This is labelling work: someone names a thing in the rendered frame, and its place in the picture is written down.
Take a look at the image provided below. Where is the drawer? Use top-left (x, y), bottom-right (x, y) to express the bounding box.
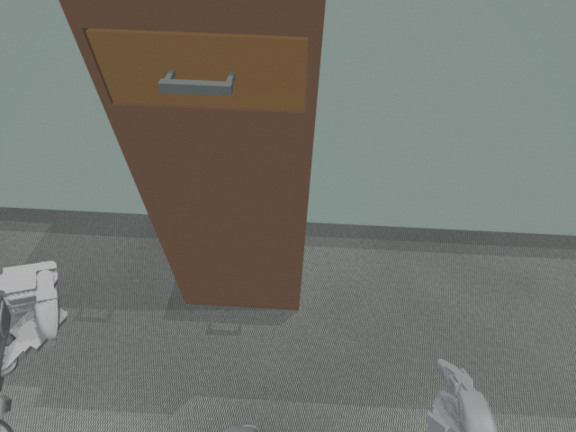
top-left (85, 28), bottom-right (308, 111)

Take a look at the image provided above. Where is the cabinet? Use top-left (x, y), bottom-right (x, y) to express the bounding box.
top-left (59, 0), bottom-right (326, 311)

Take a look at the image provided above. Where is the handle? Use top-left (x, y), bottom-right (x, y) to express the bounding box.
top-left (157, 70), bottom-right (235, 96)

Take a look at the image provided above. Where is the robot left hand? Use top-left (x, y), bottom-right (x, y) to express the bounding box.
top-left (0, 261), bottom-right (68, 392)

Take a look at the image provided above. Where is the robot right hand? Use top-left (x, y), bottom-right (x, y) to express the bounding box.
top-left (427, 359), bottom-right (498, 432)

